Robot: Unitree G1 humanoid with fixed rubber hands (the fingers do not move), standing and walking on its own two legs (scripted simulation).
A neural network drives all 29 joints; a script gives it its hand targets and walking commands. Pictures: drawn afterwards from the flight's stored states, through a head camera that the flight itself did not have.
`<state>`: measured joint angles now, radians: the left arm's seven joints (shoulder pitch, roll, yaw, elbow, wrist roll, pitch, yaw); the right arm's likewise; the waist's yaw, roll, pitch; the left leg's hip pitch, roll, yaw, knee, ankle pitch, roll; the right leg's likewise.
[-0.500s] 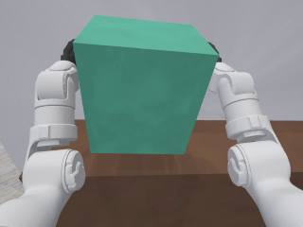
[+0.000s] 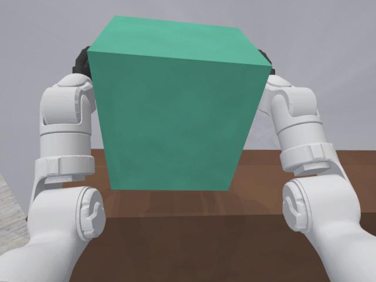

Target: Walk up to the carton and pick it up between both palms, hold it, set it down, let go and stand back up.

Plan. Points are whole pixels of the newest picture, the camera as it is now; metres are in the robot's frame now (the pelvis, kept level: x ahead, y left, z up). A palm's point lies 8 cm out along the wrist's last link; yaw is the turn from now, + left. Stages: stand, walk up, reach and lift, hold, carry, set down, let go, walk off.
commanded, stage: hold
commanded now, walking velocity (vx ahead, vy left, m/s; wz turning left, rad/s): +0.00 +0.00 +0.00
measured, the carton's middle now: (175, 108) +0.37 +0.01 +0.25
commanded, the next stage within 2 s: none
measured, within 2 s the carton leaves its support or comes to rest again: neither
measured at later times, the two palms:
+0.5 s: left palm (89, 84) +0.39 +0.18 +0.30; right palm (260, 86) +0.38 -0.16 +0.30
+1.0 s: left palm (85, 85) +0.37 +0.18 +0.30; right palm (263, 87) +0.37 -0.16 +0.31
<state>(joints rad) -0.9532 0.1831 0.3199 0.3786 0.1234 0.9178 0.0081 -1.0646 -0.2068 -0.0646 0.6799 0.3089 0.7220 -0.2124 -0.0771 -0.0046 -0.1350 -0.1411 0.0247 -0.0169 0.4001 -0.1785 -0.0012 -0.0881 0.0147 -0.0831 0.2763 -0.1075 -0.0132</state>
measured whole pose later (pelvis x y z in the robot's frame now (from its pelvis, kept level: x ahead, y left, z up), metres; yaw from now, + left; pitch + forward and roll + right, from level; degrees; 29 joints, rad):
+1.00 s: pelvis +0.00 +0.00 +0.00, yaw +0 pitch -5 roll -2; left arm -0.96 0.18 0.32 0.41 0.12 0.91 0.01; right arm -1.06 -0.21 -0.06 0.70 0.31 0.72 -0.21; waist -0.08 0.00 -0.13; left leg -0.14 0.02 -0.02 0.40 -0.18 0.00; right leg -0.09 0.01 -0.08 0.28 -0.11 -0.01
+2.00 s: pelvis +0.00 +0.00 +0.00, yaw +0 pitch -5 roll -2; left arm -0.96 0.18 0.32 0.43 0.12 0.90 0.01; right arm -1.06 -0.21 -0.06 0.71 0.31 0.72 -0.21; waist -0.08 0.00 -0.14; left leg -0.14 0.02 -0.02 0.40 -0.18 0.00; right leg -0.09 0.01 -0.08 0.28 -0.11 -0.01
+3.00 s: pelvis +0.00 +0.00 +0.00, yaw +0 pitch -5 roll -2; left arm -0.96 0.18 0.32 0.44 0.12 0.88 0.01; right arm -1.06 -0.21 -0.06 0.72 0.31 0.71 -0.21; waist -0.08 0.00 -0.14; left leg -0.14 0.02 -0.02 0.40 -0.18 0.00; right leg -0.09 0.02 -0.08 0.28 -0.11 -0.01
